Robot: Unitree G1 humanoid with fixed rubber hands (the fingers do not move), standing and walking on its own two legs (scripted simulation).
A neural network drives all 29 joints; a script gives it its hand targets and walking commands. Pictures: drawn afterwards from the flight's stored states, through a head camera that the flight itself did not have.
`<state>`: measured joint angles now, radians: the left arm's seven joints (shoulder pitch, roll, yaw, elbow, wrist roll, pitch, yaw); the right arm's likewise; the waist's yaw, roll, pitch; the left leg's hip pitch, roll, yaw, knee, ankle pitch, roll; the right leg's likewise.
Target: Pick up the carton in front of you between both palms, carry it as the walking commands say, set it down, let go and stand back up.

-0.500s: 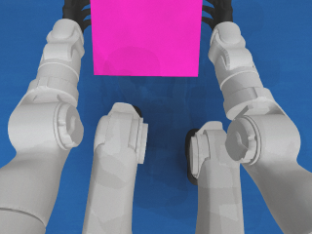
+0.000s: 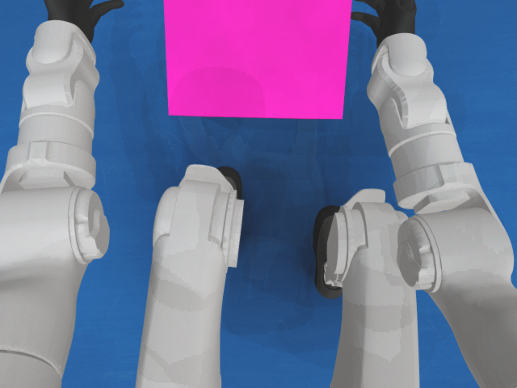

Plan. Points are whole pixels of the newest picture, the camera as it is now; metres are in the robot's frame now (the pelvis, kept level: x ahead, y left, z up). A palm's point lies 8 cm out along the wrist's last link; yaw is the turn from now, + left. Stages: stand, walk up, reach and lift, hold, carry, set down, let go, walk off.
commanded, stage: set down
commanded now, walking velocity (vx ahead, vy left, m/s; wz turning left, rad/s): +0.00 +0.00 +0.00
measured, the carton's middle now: (256, 50) +0.49 +0.11 -0.26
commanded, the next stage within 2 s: let go in 0.88 s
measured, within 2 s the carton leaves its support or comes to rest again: neither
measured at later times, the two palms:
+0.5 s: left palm out of the picture +0.46 +0.33 +0.01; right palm out of the picture +0.52 -0.05 +0.01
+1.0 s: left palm out of the picture +0.45 +0.34 +0.15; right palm out of the picture +0.51 -0.06 +0.15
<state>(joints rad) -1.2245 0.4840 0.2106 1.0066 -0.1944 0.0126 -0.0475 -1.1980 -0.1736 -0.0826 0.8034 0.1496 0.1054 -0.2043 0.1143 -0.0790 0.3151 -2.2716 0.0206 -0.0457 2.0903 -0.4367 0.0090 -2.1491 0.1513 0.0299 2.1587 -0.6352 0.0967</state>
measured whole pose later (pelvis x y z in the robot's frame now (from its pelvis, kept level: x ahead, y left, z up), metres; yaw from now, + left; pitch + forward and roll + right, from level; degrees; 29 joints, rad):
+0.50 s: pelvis +0.03 +0.00 +0.12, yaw +1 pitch +44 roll -4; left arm -0.99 0.40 0.35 0.83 -0.06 0.11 -0.12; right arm -0.97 -0.07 -0.18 0.64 0.01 0.18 -0.20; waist 0.09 -0.05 -0.01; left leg -2.03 -0.01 -0.06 1.68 -0.42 0.00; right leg -1.91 0.12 0.04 1.73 -0.59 0.06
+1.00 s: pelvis +0.06 +0.02 +0.26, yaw +4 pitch +41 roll -4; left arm -0.82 0.33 0.34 0.81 0.04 0.08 -0.13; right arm -0.76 -0.04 -0.21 0.64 -0.06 0.14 -0.14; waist 0.06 -0.04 -0.09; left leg -1.57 -0.03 -0.06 1.17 -0.31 0.02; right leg -1.45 0.07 0.06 1.18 -0.45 0.06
